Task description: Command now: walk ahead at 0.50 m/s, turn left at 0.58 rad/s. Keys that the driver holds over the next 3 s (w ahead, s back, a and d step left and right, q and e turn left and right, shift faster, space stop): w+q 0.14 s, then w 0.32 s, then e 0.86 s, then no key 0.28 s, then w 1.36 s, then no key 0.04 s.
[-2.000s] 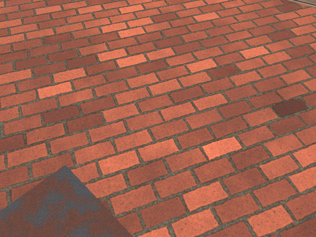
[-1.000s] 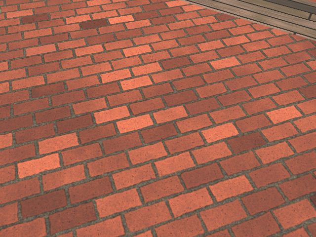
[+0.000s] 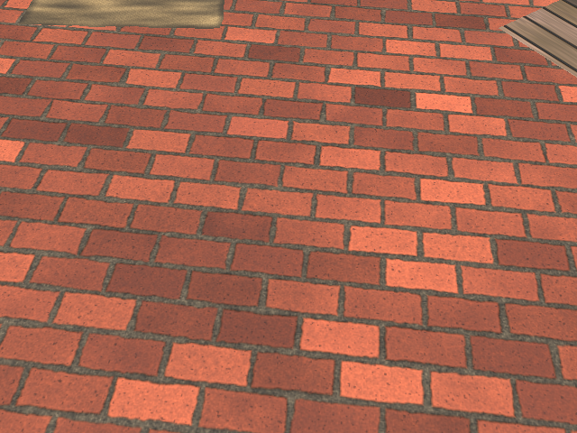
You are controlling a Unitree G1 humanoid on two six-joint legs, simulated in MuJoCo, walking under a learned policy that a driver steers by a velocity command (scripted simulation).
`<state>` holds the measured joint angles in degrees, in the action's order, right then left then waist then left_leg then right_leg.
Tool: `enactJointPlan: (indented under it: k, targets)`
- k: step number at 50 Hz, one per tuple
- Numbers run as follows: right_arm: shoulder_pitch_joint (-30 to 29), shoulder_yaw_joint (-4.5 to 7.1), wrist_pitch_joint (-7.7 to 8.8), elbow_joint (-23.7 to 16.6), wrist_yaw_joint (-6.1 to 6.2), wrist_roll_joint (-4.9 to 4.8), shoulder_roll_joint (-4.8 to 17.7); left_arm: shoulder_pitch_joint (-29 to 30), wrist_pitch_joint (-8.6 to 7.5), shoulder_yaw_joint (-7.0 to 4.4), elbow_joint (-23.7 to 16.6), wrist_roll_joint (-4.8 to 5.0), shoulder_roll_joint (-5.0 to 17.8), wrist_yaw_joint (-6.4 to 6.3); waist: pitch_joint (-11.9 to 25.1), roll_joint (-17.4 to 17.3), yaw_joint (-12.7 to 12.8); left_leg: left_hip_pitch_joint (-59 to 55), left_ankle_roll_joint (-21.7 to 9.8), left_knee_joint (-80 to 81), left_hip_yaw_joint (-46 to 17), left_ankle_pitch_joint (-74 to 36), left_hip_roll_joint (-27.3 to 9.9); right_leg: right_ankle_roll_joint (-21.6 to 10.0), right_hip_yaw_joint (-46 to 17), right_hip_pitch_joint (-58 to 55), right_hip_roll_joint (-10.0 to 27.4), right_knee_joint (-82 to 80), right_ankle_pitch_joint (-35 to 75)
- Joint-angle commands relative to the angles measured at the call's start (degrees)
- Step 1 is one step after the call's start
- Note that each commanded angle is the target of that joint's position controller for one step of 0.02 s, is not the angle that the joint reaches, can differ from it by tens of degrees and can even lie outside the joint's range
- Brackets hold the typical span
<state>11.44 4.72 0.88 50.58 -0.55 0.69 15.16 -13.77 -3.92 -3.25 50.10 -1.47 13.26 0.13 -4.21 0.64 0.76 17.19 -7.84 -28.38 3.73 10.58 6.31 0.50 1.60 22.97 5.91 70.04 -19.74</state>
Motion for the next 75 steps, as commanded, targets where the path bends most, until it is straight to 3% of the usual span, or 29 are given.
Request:
enactJointPlan:
  k: [1,7,15,18,20,21,22,23,24,25,27,32,40,44,45,46,47,48,49,52,63,66,67,68,69,70,71,73,75]
  targets:
    - [2.94,1.11,1.93,-2.51,0.58,-1.02,6.08,-3.72,1.20,-1.02,-3.35,-1.44,5.31,0.22,4.78,-1.38,1.16,-9.70,-8.94,14.82,-19.06,-20.82,-15.22,1.36,-2.60,9.14,2.04,-3.14,1.90]
    - [10.53,1.45,2.59,-1.77,0.39,-0.72,8.33,8.49,2.55,-0.69,-8.05,-1.06,5.28,0.84,2.12,-2.89,-2.55,-11.54,-7.00,17.10,-19.64,-17.25,-12.75,3.36,-1.60,17.07,0.94,-16.97,12.24]
    - [17.08,0.42,3.00,0.15,1.33,0.10,7.42,19.09,1.14,0.64,-12.29,-0.34,4.75,1.93,0.54,-4.61,-6.54,-21.25,-4.41,14.72,-18.74,-27.09,-14.57,-0.44,0.32,15.26,-2.69,-34.39,19.64]
    - [14.13,0.55,3.36,-0.01,1.81,0.35,9.25,12.82,0.50,0.01,-11.14,-0.13,6.70,1.51,1.42,-5.49,-2.48,-20.99,-1.91,10.20,-17.80,-39.33,-15.58,-3.64,0.67,4.02,-5.43,-39.24,14.27]
    - [12.49,0.62,3.53,0.17,1.43,0.53,10.07,-1.63,-0.26,-1.20,-6.74,-0.03,8.98,0.21,8.76,-3.41,4.28,-18.70,-0.14,-6.63,-14.45,-47.10,-12.16,-6.10,1.57,-13.45,-7.56,-43.57,13.38]
    - [13.16,-0.24,3.79,-1.18,1.12,0.24,7.20,-10.64,-0.71,-2.06,-5.52,-1.23,12.38,-0.70,15.72,1.14,7.27,-9.36,0.67,-22.22,-12.69,-31.20,-9.16,-8.76,-9.91,-27.26,3.11,-44.03,6.92]
    - [21.86,-1.06,3.71,-1.41,0.78,-1.94,1.86,-12.97,-0.40,-3.60,-4.73,-2.08,18.61,-0.48,21.86,15.78,3.23,9.37,3.42,-42.45,-7.85,12.78,2.23,-17.47,-38.84,-40.53,18.54,-49.81,4.21]
    - [19.51,-0.54,3.56,-0.43,1.12,0.17,6.59,-8.77,0.41,-2.81,-4.75,0.03,13.84,0.27,17.65,8.27,2.11,15.42,2.48,-47.54,-11.62,16.85,-0.19,-17.43,-45.76,-35.10,17.46,-54.83,-1.88]
    - [14.08,-0.41,3.49,-1.33,0.92,0.45,6.71,-2.65,0.41,-1.70,-5.83,0.70,9.65,0.43,7.80,3.14,0.54,16.35,2.90,-46.83,-11.21,11.92,-2.93,-16.65,-35.00,-25.86,15.31,-54.93,4.79]
    - [10.64,-0.84,3.59,-2.10,0.73,0.74,5.66,-0.43,0.01,-0.90,-5.63,0.56,6.98,0.65,4.58,-0.26,0.04,15.03,3.43,-44.14,-10.14,9.47,-4.77,-15.74,-27.00,-20.48,12.35,-54.67,19.41]
    - [9.99,-1.13,2.66,-2.53,0.36,1.73,4.48,-1.28,-0.84,0.09,-3.49,1.15,5.02,0.53,4.14,2.41,-2.00,10.86,5.22,-39.00,-7.80,9.02,-7.15,-13.75,-16.22,-15.93,7.29,-54.08,44.36]
    - [7.28,-2.13,1.09,-3.85,0.39,1.28,2.36,-3.57,-0.95,-0.71,-1.37,1.26,9.18,0.50,7.40,4.02,-3.29,9.49,9.30,-27.96,-4.43,6.76,-6.33,-14.31,-9.93,-14.87,3.80,-52.38,62.32]
    - [-3.40,-2.76,-0.03,-7.22,2.03,0.04,3.52,-6.57,2.44,-1.94,-1.72,0.85,10.50,-0.06,7.03,5.83,0.32,6.49,9.49,-13.50,-5.06,1.94,-5.06,-11.98,-15.55,-13.63,2.74,-48.32,46.34]
    - [1.52,-2.41,1.40,-6.54,2.95,0.01,4.48,-2.07,4.03,-2.78,-3.81,1.38,11.08,-0.69,5.21,5.25,-2.76,-3.69,7.59,4.37,-6.49,-2.20,-5.22,-8.23,-21.32,-10.52,0.59,-41.80,32.47]
    - [3.69,-1.75,2.06,-6.55,3.50,0.88,7.29,-2.34,4.01,-2.26,-5.02,1.87,8.82,-0.74,7.20,0.43,-2.56,-10.30,5.71,8.21,-12.59,-7.41,-12.71,-5.62,-20.00,-6.34,-2.48,-35.88,22.93]
    - [3.75,-1.35,2.05,-7.81,3.97,1.13,11.04,-6.18,3.94,-1.13,-5.95,1.50,3.94,-0.95,9.50,-11.49,0.04,-16.14,2.20,8.76,-24.48,-28.28,-27.16,-3.37,-10.99,-0.64,-9.41,-23.30,-3.34]
    - [3.88,-0.61,0.75,-7.53,3.56,-0.30,12.54,-9.92,5.02,-2.18,-5.84,1.20,7.11,-1.49,13.02,-17.98,0.34,-15.74,-6.44,8.81,-32.66,-36.44,-32.77,-2.53,-3.56,4.37,-14.44,-12.88,-21.50]
    - [2.94,-1.37,0.22,-8.61,3.29,-0.57,8.82,-9.56,5.79,-2.76,-4.32,0.00,9.88,-1.51,10.84,-9.05,0.72,-14.12,-7.24,9.86,-29.39,-31.14,-30.23,-2.10,-5.41,5.68,-10.96,-6.12,-18.26]
    - [0.12,-2.18,0.11,-9.19,3.32,-0.44,5.81,-6.79,6.34,-3.09,-3.93,-0.07,9.86,-1.04,7.39,-5.31,0.94,-10.52,-5.56,10.43,-22.68,-25.80,-26.05,-1.28,-5.87,5.66,-9.54,-4.31,-13.42]
    - [-2.83,-2.24,-0.28,-10.15,3.68,0.76,5.80,-4.84,7.84,-2.85,-4.66,0.36,8.45,0.37,5.77,-8.68,1.58,-7.68,-2.94,11.36,-11.67,-23.19,-19.68,1.61,-3.95,4.87,-8.35,-3.15,-6.23]
    - [0.39,0.04,-0.98,-9.42,1.79,1.49,10.11,3.19,8.79,-1.29,-10.22,1.20,7.58,2.51,7.30,-11.05,-1.86,-7.22,-3.63,9.88,-4.90,-10.70,-23.66,0.02,1.84,-4.16,-6.27,-25.52,-6.40]
    - [-0.47,0.74,-1.72,-9.27,1.44,0.63,11.43,0.17,7.86,-1.19,-10.14,1.28,7.21,2.48,7.97,-9.44,0.43,-4.73,-0.20,4.16,-1.97,-10.02,-23.61,-2.36,3.74,-11.94,-7.30,-38.93,0.27]
    - [1.43,0.76,-2.01,-8.47,1.28,0.54,10.77,-1.37,7.25,-1.34,-9.51,0.82,8.11,2.00,7.39,-5.64,0.92,-0.27,3.34,-0.20,0.07,-5.69,-22.12,-3.37,0.67,-16.90,-7.28,-46.87,4.83]
    - [4.04,0.01,-2.45,-8.70,0.72,0.88,7.06,-1.71,6.48,-2.11,-9.89,-0.01,12.47,1.24,5.55,8.82,0.15,9.16,7.99,-13.52,5.78,9.13,-16.03,-5.71,-16.52,-20.39,4.43,-56.80,5.00]
    - [0.23,-0.97,-3.34,-12.38,1.83,0.80,4.57,-1.70,6.32,-3.86,-11.17,0.03,20.17,1.17,1.80,17.27,1.32,17.94,10.24,-20.79,3.31,25.28,-6.84,-13.82,-31.90,-13.58,17.57,-57.76,18.94]
    - [-2.56,-0.67,-4.11,-12.22,2.24,0.79,6.67,-3.57,6.18,-3.50,-10.21,-0.13,17.10,0.72,2.04,10.35,2.95,15.11,9.79,-28.23,-2.93,23.55,-8.96,-16.63,-27.55,-11.57,16.23,-56.08,24.08]
    - [-1.25,-0.57,-4.35,-11.15,1.83,-0.17,6.20,-0.18,6.02,-2.10,-10.25,0.20,13.14,0.33,1.51,8.17,0.22,13.83,9.23,-30.00,-4.46,18.95,-9.19,-15.62,-21.46,-10.60,12.01,-55.31,24.60]
    - [2.07,0.03,-3.71,-8.46,1.27,0.26,7.42,5.87,5.72,-1.07,-11.13,0.53,10.15,-0.41,2.22,8.29,-2.47,12.70,8.74,-29.56,-4.02,11.48,-8.83,-11.78,-14.36,-13.30,5.35,-54.33,27.49]
    - [4.17,0.11,-3.65,-6.84,0.80,0.75,7.39,4.73,5.22,-0.29,-10.70,1.00,8.39,-0.58,6.04,5.94,-2.30,10.61,9.30,-30.86,-3.72,10.30,-8.02,-11.94,-11.99,-17.22,4.55,-52.70,36.58]
